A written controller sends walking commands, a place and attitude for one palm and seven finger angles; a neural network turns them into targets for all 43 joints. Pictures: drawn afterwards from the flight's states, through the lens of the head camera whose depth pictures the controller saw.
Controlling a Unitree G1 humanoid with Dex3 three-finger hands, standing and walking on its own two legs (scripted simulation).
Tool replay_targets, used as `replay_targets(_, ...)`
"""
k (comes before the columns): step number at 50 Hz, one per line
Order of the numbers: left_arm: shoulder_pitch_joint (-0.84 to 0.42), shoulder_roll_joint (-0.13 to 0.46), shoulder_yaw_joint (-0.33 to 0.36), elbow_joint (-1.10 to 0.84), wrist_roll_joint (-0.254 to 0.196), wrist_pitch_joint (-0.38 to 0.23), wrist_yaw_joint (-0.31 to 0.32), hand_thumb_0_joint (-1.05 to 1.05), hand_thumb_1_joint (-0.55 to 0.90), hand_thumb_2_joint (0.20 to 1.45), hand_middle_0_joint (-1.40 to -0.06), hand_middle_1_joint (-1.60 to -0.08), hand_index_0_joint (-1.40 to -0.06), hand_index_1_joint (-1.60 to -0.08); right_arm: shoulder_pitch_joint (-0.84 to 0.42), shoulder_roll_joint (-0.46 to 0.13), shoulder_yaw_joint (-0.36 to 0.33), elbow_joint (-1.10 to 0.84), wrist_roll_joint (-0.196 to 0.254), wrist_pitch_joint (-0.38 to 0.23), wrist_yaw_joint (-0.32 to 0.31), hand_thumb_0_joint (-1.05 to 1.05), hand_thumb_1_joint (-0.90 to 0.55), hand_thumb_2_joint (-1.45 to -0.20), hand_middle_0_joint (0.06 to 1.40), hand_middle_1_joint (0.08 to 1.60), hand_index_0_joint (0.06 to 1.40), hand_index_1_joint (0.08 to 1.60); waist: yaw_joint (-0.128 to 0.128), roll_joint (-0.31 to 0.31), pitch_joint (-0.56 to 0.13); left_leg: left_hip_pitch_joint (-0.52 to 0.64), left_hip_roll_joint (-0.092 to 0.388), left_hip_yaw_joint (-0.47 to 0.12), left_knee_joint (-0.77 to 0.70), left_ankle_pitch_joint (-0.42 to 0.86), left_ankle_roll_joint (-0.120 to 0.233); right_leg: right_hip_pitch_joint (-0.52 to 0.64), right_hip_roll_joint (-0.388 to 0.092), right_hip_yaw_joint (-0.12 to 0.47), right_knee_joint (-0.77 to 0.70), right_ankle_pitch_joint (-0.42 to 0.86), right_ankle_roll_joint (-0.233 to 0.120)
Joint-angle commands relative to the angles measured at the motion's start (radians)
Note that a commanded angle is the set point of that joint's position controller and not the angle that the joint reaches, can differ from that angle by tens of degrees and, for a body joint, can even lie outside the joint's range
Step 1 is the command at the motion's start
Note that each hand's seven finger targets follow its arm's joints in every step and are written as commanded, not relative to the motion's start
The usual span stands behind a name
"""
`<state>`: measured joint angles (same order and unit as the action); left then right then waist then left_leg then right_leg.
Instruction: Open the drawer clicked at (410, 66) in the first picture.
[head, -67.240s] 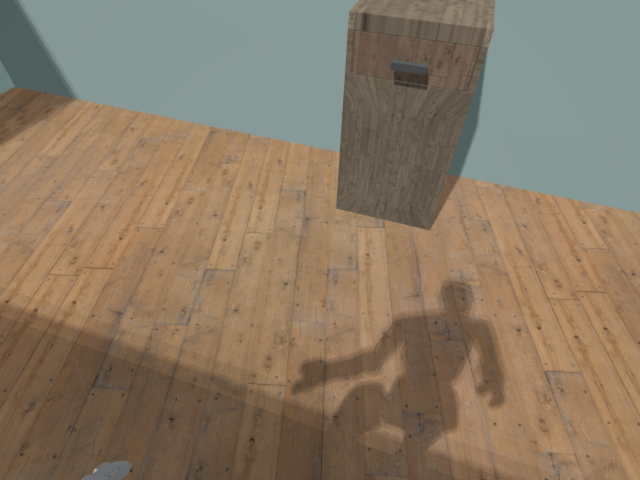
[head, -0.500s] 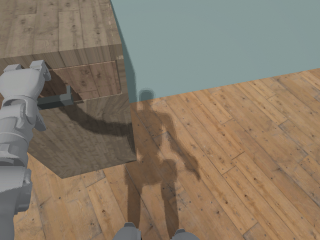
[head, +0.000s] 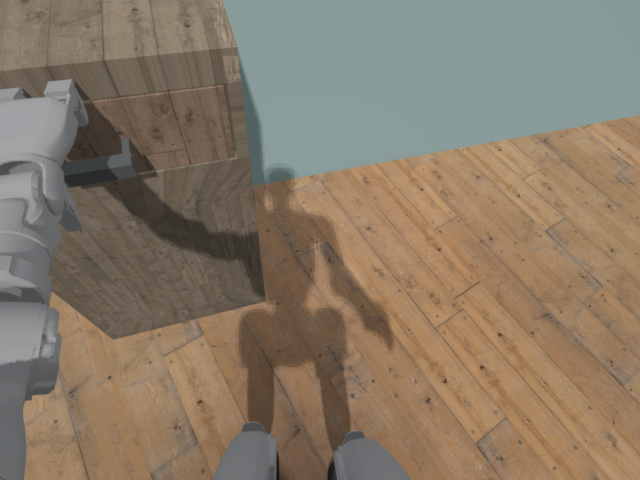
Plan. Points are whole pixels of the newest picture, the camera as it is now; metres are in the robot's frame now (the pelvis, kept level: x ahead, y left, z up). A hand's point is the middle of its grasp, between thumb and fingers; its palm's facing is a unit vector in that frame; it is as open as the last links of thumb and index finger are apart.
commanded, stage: lower the fingers behind the handle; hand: left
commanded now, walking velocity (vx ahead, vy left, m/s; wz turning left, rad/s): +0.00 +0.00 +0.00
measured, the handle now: (89, 160) +0.54 +0.30 +0.03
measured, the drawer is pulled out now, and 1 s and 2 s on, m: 0.00 0.00 0.00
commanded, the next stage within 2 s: lift the fingers back up to retry in 0.26 s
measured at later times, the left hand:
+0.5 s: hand (55, 160) +0.50 +0.31 +0.08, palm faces +0.03 +0.02 -1.00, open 13.7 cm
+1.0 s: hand (51, 157) +0.50 +0.31 +0.08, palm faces -0.02 +0.00 -1.00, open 13.5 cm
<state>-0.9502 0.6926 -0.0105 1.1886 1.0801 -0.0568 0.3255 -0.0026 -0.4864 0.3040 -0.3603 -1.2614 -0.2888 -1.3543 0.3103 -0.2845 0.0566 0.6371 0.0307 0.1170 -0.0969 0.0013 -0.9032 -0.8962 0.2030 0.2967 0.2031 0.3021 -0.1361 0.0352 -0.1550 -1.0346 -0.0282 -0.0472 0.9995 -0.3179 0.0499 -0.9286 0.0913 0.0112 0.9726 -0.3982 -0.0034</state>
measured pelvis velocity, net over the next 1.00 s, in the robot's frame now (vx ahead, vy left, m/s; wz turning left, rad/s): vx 0.02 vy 0.01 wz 0.00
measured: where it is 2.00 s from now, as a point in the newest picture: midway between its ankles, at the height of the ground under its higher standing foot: outside the picture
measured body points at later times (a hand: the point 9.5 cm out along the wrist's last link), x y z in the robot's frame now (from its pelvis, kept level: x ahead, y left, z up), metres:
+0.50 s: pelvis -0.01 +0.00 +0.00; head +0.09 +0.02 +0.43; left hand +0.49 +0.30 +0.13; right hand +0.03 -0.27 -0.11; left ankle +0.08 +0.09 -0.66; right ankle +0.04 -0.12 -0.67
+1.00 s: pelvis +0.02 +0.01 +0.02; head +0.11 +0.02 +0.46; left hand +0.49 +0.30 +0.14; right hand +0.04 -0.27 -0.09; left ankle +0.08 +0.09 -0.67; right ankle +0.03 -0.12 -0.67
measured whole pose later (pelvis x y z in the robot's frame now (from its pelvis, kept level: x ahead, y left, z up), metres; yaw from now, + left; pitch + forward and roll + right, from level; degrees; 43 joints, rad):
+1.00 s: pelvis +0.02 +0.01 +0.02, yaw +0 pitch +18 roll -3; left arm -0.84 0.67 0.02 1.11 1.06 -0.07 0.27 0.00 -0.49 0.30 -0.40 -1.22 -0.36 -1.24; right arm 0.36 -0.27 0.04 0.68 0.04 0.08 -0.11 0.00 -0.90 -0.90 0.20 0.30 0.20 0.30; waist -0.12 0.05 -0.12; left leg -0.88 -0.03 -0.04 0.87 -0.29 0.05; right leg -0.77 0.08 0.03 0.83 -0.37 0.00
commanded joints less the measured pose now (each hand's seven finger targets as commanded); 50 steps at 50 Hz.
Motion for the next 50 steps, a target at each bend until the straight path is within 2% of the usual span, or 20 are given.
replay_targets(1, -0.234, 0.334, 0.044, 0.036, 0.013, 0.112, -0.065, 0.0, -0.5, 0.3, -0.3, -1.2, -0.3, -1.2, 0.1, -0.186, -0.066, -0.078, 0.0, -0.022, -0.021, 0.0, -0.9, -0.9, 0.2, 0.3, 0.2, 0.3, -0.003, -0.034, -0.207, 0.203, -0.015, 0.014, -0.155, -0.24, 0.012, 0.053, -0.018, -0.004, -0.223, -0.159, -0.015)
replay_targets(3, -0.25, 0.329, 0.041, 0.033, 0.015, 0.112, -0.071, 0.0, -0.5, 0.3, -0.3, -1.2, -0.3, -1.2, 0.101, -0.186, -0.067, -0.073, 0.0, -0.025, -0.022, 0.0, -0.9, -0.9, 0.2, 0.3, 0.2, 0.3, -0.01, -0.035, -0.201, 0.208, -0.011, 0.01, -0.155, -0.247, 0.012, 0.041, -0.019, -0.007, -0.22, -0.156, -0.016)
replay_targets(8, -0.24, 0.353, 0.055, 0.034, 0.01, 0.113, -0.081, 0.0, -0.5, 0.3, -0.3, -1.2, -0.3, -1.2, 0.098, -0.187, -0.061, -0.077, 0.0, -0.027, -0.026, 0.0, -0.9, -0.9, 0.2, 0.3, 0.2, 0.3, -0.003, -0.04, -0.202, 0.194, -0.011, 0.01, -0.149, -0.252, 0.012, 0.048, -0.02, -0.004, -0.217, -0.164, -0.017)
replay_targets(11, -0.246, 0.356, 0.042, 0.032, 0.012, 0.109, -0.087, 0.0, -0.5, 0.3, -0.3, -1.2, -0.3, -1.2, 0.1, -0.187, -0.058, -0.079, 0.005, -0.029, -0.032, 0.0, -0.9, -0.9, 0.2, 0.3, 0.2, 0.3, -0.011, -0.053, -0.189, 0.177, -0.013, 0.011, -0.147, -0.26, 0.013, 0.045, -0.022, -0.003, -0.219, -0.18, -0.014)
replay_targets(13, -0.259, 0.337, 0.037, 0.024, 0.006, 0.104, -0.09, 0.0, -0.5, 0.3, -0.3, -1.2, -0.3, -1.2, 0.104, -0.186, -0.061, -0.078, 0.003, -0.033, -0.03, 0.0, -0.9, -0.9, 0.2, 0.3, 0.2, 0.3, -0.015, -0.053, -0.194, 0.184, -0.011, 0.007, -0.147, -0.256, 0.013, 0.035, -0.02, -0.009, -0.211, -0.164, -0.015)
replay_targets(17, -0.243, 0.349, 0.041, 0.031, 0.008, 0.103, -0.088, 0.0, -0.5, 0.3, -0.3, -1.2, -0.3, -1.2, 0.106, -0.187, -0.058, -0.081, 0.005, -0.032, -0.032, 0.0, -0.9, -0.9, 0.2, 0.3, 0.2, 0.3, -0.007, -0.028, -0.199, 0.177, -0.012, 0.008, -0.141, -0.255, 0.012, 0.028, -0.022, -0.008, -0.203, -0.169, -0.017)
replay_targets(18, -0.262, 0.338, 0.035, 0.025, 0.005, 0.102, -0.09, 0.0, -0.5, 0.3, -0.3, -1.2, -0.3, -1.2, 0.109, -0.186, -0.06, -0.078, 0.003, -0.034, -0.031, 0.0, -0.9, -0.9, 0.2, 0.3, 0.2, 0.3, -0.017, -0.036, -0.202, 0.186, -0.008, 0.002, -0.145, -0.259, 0.012, 0.022, -0.021, -0.012, -0.202, -0.162, -0.017)
replay_targets(19, -0.262, 0.344, 0.035, 0.024, 0.005, 0.101, -0.089, 0.0, -0.5, 0.3, -0.3, -1.2, -0.3, -1.2, 0.111, -0.187, -0.059, -0.081, 0.006, -0.036, -0.032, 0.0, -0.9, -0.9, 0.2, 0.3, 0.2, 0.3, -0.017, -0.021, -0.205, 0.189, -0.009, 0.006, -0.142, -0.262, 0.013, 0.021, -0.022, -0.009, -0.203, -0.165, -0.014)
replay_targets(20, -0.264, 0.351, 0.04, 0.027, 0.003, 0.104, -0.089, 0.0, -0.5, 0.3, -0.3, -1.2, -0.3, -1.2, 0.117, -0.189, -0.059, -0.078, 0.006, -0.036, -0.033, 0.0, -0.9, -0.9, 0.2, 0.3, 0.2, 0.3, -0.022, -0.041, -0.206, 0.188, -0.007, 0.005, -0.144, -0.272, 0.013, 0.025, -0.023, -0.009, -0.206, -0.172, -0.012)
replay_targets(25, -0.301, 0.391, 0.063, -0.009, -0.007, 0.107, -0.087, 0.0, -0.5, 0.3, -0.3, -1.2, -0.3, -1.2, 0.136, -0.185, -0.056, -0.081, 0.008, -0.033, -0.034, 0.0, -0.9, -0.9, 0.2, 0.3, 0.2, 0.3, -0.012, 0.005, -0.238, 0.21, -0.003, 0.008, -0.16, -0.258, 0.01, 0.067, -0.025, -0.004, -0.213, -0.15, -0.011)
replay_targets(30, -0.327, 0.398, 0.081, -0.054, -0.016, 0.099, -0.079, 0.0, -0.5, 0.3, -0.3, -1.2, -0.3, -1.2, 0.142, -0.18, -0.059, -0.077, 0.009, -0.041, -0.035, 0.0, -0.9, -0.9, 0.2, 0.3, 0.2, 0.3, -0.01, 0.005, -0.248, 0.248, 0.001, 0.0, -0.192, -0.276, 0.011, 0.093, -0.025, -0.007, -0.232, -0.15, -0.007)
replay_targets(32, -0.347, 0.407, 0.093, -0.091, -0.018, 0.091, -0.074, 0.0, -0.5, 0.3, -0.3, -1.2, -0.3, -1.2, 0.143, -0.179, -0.061, -0.073, 0.008, -0.048, -0.033, 0.0, -0.9, -0.9, 0.2, 0.3, 0.2, 0.3, 0.001, 0.042, -0.26, 0.268, 0.002, -0.001, -0.207, -0.269, 0.01, 0.107, -0.026, -0.008, -0.235, -0.135, -0.01)
replay_targets(33, -0.363, 0.428, 0.113, -0.112, -0.016, 0.085, -0.071, 0.0, -0.5, 0.3, -0.3, -1.2, -0.3, -1.2, 0.143, -0.18, -0.064, -0.068, 0.006, -0.047, -0.034, 0.0, -0.9, -0.9, 0.2, 0.3, 0.2, 0.3, 0.001, 0.029, -0.285, 0.291, 0.007, -0.008, -0.212, -0.252, 0.011, 0.123, -0.025, -0.007, -0.237, -0.117, -0.011)
replay_targets(34, -0.372, 0.425, 0.107, -0.125, -0.016, 0.081, -0.067, 0.0, -0.5, 0.3, -0.3, -1.2, -0.3, -1.2, 0.147, -0.178, -0.064, -0.068, 0.008, -0.05, -0.035, 0.0, -0.9, -0.9, 0.2, 0.3, 0.2, 0.3, 0.001, 0.061, -0.29, 0.305, 0.007, -0.006, -0.216, -0.244, 0.01, 0.12, -0.026, -0.006, -0.236, -0.108, -0.009)
replay_targets(35, -0.358, 0.429, 0.123, -0.12, -0.021, 0.081, -0.062, 0.0, -0.5, 0.3, -0.3, -1.2, -0.3, -1.2, 0.149, -0.178, -0.066, -0.063, 0.006, -0.05, -0.034, 0.0, -0.9, -0.9, 0.2, 0.3, 0.2, 0.3, 0.005, 0.029, -0.293, 0.312, 0.01, -0.01, -0.222, -0.232, 0.011, 0.137, -0.025, -0.009, -0.242, -0.097, -0.009)
replay_targets(38, -0.393, 0.435, 0.137, -0.175, -0.027, 0.065, -0.051, 0.0, -0.5, 0.3, -0.3, -1.2, -0.3, -1.2, 0.147, -0.173, -0.071, -0.06, 0.006, -0.054, -0.033, 0.0, -0.9, -0.9, 0.2, 0.3, 0.2, 0.3, 0.012, 0.04, -0.32, 0.348, 0.011, -0.013, -0.245, -0.233, 0.011, 0.173, -0.026, -0.005, -0.265, -0.094, -0.01)
replay_targets(41, -0.375, 0.435, 0.145, -0.181, -0.031, 0.063, -0.037, 0.0, -0.5, 0.3, -0.3, -1.2, -0.3, -1.2, 0.138, -0.172, -0.073, -0.053, 0.009, -0.06, -0.032, 0.0, -0.9, -0.9, 0.2, 0.3, 0.2, 0.3, 0.018, 0.052, -0.29, 0.367, 0.011, -0.014, -0.267, -0.251, 0.009, 0.177, -0.025, -0.005, -0.283, -0.106, -0.009)
replay_targets(42, -0.396, 0.439, 0.149, -0.209, -0.029, 0.058, -0.031, 0.0, -0.5, 0.3, -0.3, -1.2, -0.3, -1.2, 0.136, -0.172, -0.074, -0.051, 0.009, -0.063, -0.032, 0.0, -0.9, -0.9, 0.2, 0.3, 0.2, 0.3, 0.02, 0.076, -0.296, 0.386, 0.013, -0.018, -0.276, -0.247, 0.007, 0.177, -0.026, -0.007, -0.284, -0.099, -0.011)
replay_targets(48, -0.441, 0.448, 0.171, -0.293, -0.035, 0.051, -0.007, 0.0, -0.5, 0.3, -0.3, -1.2, -0.3, -1.2, 0.124, -0.168, -0.081, -0.029, 0.008, -0.069, -0.034, 0.0, -0.9, -0.9, 0.2, 0.3, 0.2, 0.3, 0.022, 0.093, -0.333, 0.476, 0.016, -0.014, -0.297, -0.132, 0.009, 0.248, -0.024, -0.006, -0.312, -0.02, -0.016)
replay_targets(50, -0.394, 0.414, 0.16, -0.262, -0.036, 0.055, -0.002, 0.0, -0.5, 0.3, -0.3, -1.2, -0.3, -1.2, 0.129, -0.167, -0.085, -0.019, 0.008, -0.069, -0.031, 0.0, -0.9, -0.9, 0.2, 0.3, 0.2, 0.3, 0.018, 0.078, -0.298, 0.487, 0.015, -0.013, -0.298, -0.096, 0.008, 0.24, -0.021, -0.012, -0.317, 0.001, -0.016)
